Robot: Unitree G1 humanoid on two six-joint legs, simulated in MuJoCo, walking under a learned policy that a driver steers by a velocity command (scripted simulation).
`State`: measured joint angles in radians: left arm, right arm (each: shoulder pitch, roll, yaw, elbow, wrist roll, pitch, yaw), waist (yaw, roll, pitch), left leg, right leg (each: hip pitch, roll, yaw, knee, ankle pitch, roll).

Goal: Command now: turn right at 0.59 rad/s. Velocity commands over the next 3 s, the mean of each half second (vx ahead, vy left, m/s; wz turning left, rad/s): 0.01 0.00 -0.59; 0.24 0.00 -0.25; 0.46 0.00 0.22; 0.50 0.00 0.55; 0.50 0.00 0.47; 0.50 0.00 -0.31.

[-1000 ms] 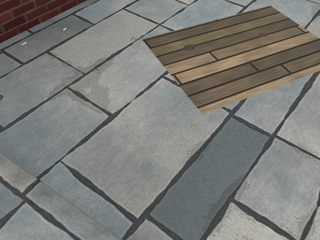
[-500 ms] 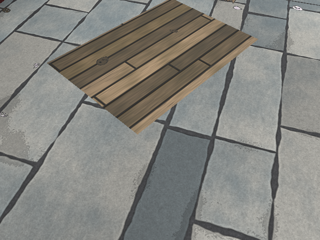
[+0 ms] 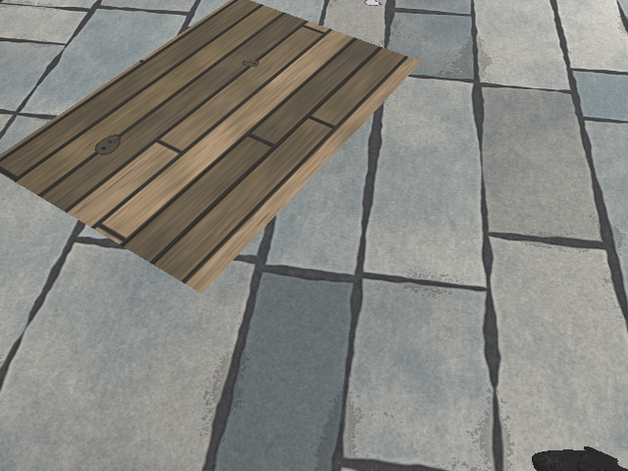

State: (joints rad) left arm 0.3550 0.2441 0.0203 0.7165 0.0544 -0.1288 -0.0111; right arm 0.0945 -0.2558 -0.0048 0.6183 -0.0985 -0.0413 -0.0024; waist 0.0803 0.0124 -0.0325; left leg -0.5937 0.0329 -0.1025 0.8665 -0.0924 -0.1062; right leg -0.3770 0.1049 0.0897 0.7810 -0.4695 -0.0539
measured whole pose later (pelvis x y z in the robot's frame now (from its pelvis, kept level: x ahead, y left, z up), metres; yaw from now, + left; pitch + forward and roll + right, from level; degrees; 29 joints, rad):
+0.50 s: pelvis +0.07 +0.07 -0.10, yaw -18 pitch +1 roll -1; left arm 0.20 0.26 0.04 0.60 -0.01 0.08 0.10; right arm 0.21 -0.24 -0.02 0.80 -0.03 0.03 -0.03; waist 0.05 -0.03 0.04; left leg -0.26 0.09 0.15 0.44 -0.19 0.00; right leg -0.96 0.05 0.02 2.11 -0.51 0.14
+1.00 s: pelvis +0.09 -0.03 -0.04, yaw -25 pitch +4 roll +0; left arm 0.46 0.23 0.01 0.75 -0.01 -0.05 0.03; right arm 0.13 -0.27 -0.04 0.67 0.02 -0.02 0.03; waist 0.03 0.03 -0.05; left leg -0.81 -0.05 -0.15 0.97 0.13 0.00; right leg -0.37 0.04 -0.05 1.04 -0.74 -0.07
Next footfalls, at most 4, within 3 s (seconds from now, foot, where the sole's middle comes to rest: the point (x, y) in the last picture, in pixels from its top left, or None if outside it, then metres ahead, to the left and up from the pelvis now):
0.04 left None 0.12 0.17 -0.80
0.26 left None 0.16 0.17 -0.88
0.72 right None -0.01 -0.07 -0.74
1.24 left None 0.39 -0.05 -0.88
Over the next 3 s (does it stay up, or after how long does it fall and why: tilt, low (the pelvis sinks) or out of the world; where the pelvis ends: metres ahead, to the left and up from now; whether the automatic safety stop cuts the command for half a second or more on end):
stays up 1.19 -0.10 -0.09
